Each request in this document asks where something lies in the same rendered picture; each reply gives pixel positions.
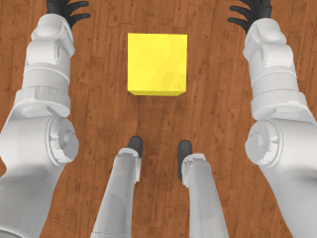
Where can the right robot hand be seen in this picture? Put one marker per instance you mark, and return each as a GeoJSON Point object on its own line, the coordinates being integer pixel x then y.
{"type": "Point", "coordinates": [260, 9]}

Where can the left robot hand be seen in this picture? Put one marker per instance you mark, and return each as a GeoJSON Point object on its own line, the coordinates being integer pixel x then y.
{"type": "Point", "coordinates": [61, 8]}

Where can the robot left forearm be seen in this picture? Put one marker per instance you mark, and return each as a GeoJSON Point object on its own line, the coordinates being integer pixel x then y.
{"type": "Point", "coordinates": [46, 74]}

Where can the left robot upper arm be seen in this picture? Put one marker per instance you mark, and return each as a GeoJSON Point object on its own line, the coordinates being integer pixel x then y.
{"type": "Point", "coordinates": [35, 151]}

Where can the robot right shin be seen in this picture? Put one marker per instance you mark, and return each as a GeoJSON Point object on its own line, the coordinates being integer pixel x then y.
{"type": "Point", "coordinates": [195, 156]}

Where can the robot right forearm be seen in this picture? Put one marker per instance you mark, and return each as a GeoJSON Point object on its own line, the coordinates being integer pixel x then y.
{"type": "Point", "coordinates": [272, 74]}

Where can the right robot upper arm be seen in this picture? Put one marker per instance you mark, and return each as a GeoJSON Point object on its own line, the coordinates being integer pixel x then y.
{"type": "Point", "coordinates": [286, 152]}

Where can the robot right thigh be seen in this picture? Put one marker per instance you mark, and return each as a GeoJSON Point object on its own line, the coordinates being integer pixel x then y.
{"type": "Point", "coordinates": [206, 218]}

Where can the carton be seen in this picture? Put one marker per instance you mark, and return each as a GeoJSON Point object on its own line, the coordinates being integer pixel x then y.
{"type": "Point", "coordinates": [157, 64]}

